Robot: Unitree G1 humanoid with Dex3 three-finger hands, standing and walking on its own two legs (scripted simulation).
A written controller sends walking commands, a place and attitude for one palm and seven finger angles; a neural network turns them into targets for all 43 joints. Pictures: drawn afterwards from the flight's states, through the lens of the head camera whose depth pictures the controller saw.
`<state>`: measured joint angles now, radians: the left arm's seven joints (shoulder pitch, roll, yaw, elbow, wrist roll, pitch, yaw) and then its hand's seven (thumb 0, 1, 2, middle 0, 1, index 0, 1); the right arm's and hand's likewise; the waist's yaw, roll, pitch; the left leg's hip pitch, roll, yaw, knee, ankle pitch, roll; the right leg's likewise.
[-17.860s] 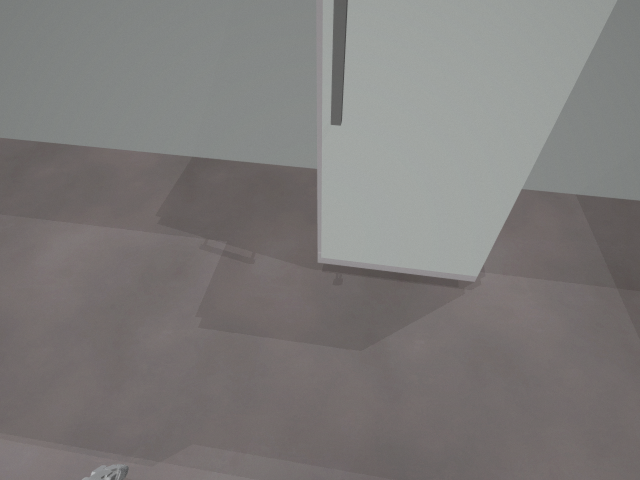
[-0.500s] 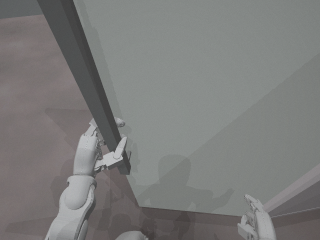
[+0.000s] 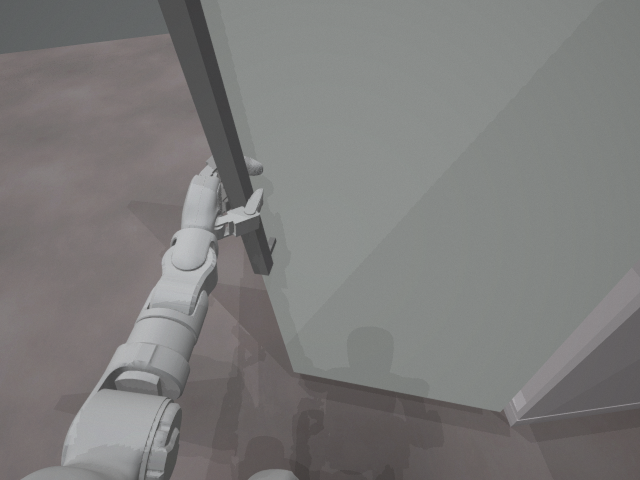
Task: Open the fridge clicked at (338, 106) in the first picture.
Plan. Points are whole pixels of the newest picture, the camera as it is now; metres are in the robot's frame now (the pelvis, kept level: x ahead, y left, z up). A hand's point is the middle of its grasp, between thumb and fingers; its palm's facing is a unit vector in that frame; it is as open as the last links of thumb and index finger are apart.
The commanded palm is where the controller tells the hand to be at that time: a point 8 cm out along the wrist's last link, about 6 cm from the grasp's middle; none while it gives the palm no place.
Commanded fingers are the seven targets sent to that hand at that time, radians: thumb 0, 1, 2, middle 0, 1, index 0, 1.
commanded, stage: stop walking and hold the door back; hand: left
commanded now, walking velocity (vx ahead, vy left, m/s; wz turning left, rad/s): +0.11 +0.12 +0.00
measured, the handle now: (233, 138) +0.47 +0.12 +0.20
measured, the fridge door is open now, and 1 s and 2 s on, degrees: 71 71 72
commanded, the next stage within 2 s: loosen the grip on the handle in 0.80 s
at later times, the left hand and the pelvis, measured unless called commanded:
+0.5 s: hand (246, 217) +0.41 +0.11 +0.12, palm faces -0.14 -0.98 -0.12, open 6.3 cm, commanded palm +0.40 +0.19 +0.11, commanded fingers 0.00 0.90 0.90 -0.45 -1.40 -0.45 -1.40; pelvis +0.03 +0.05 +0.00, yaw -4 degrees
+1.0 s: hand (243, 211) +0.42 +0.12 +0.12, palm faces -0.20 -0.97 -0.11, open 6.7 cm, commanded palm +0.39 +0.17 +0.12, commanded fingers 0.00 0.17 0.55 -0.45 -1.40 -0.45 -1.40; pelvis +0.02 +0.05 +0.01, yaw -3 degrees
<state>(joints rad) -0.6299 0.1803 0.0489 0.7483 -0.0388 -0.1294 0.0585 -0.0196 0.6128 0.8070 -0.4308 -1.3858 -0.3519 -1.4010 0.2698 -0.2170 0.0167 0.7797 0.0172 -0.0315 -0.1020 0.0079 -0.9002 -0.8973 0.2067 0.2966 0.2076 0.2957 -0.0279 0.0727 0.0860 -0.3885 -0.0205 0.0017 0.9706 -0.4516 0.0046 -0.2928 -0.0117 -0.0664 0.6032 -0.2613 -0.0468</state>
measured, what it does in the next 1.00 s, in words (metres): steps on the spot: left foot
